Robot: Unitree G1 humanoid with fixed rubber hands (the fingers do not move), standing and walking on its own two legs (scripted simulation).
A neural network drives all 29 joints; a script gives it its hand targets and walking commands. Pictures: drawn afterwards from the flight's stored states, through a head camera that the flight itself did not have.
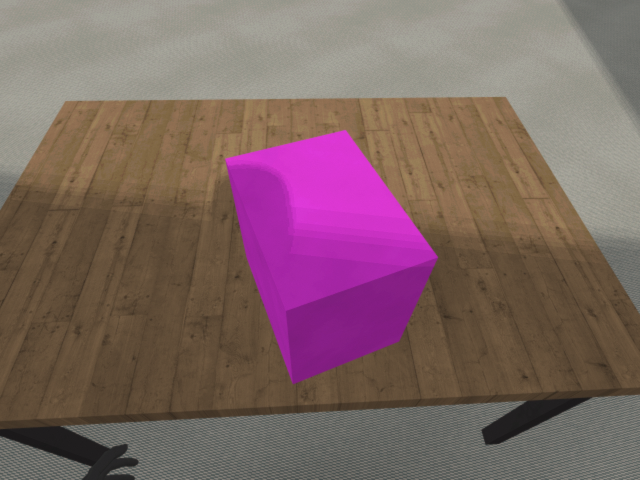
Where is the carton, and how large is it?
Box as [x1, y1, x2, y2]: [225, 130, 437, 383]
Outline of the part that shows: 345,130 225,159 246,256 293,383 398,341 437,258 437,256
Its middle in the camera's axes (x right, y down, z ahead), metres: +0.00 +0.02 +0.59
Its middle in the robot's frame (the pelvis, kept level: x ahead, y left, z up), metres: +0.42 +0.01 -0.01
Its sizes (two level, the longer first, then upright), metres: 0.255 0.186 0.239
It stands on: a table, 0.63 m high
